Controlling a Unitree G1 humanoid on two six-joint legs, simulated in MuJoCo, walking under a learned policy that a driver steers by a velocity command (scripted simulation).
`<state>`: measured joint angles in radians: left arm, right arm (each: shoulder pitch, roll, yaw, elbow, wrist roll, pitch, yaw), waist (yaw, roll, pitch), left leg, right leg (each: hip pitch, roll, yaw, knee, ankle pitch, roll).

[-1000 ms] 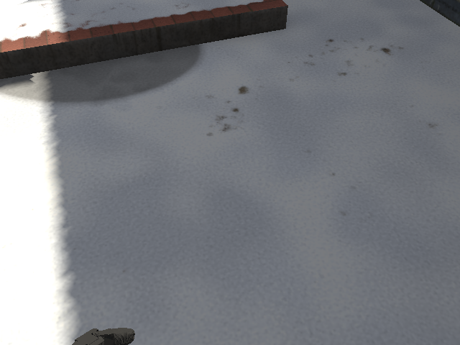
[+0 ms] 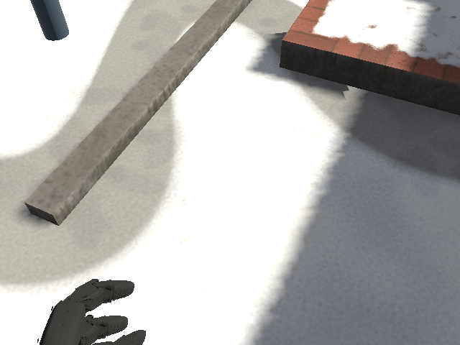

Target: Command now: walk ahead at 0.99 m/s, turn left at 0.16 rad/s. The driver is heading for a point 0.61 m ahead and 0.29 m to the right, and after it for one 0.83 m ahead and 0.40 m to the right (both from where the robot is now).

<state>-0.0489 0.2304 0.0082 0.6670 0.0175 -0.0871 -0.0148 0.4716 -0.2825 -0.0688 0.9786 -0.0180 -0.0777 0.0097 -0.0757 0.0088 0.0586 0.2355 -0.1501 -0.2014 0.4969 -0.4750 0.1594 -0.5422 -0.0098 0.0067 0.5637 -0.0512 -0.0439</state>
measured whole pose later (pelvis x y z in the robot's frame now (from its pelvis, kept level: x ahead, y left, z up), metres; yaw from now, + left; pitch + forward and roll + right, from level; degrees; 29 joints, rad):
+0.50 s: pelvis +0.47 -0.03 +0.02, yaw -18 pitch +2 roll +1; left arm 0.43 0.29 0.08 0.90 -0.02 -0.06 -0.01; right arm 0.00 -0.24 0.00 0.67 -0.06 -0.10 -0.01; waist 0.10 -0.03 0.02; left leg -0.42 0.01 0.02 0.58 -0.20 -0.01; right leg -0.23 0.07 0.12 1.10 -0.38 -0.11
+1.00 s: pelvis +0.86 -0.22 +0.01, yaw -45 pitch -1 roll -1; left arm 0.25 0.31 0.04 0.77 0.02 -0.01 0.00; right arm 0.22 -0.21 0.01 0.71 -0.04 -0.07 -0.02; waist -0.03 -0.01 0.10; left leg -0.50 0.10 -0.06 1.40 -0.39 -0.04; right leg -0.32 0.21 -0.06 0.59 -0.26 -0.19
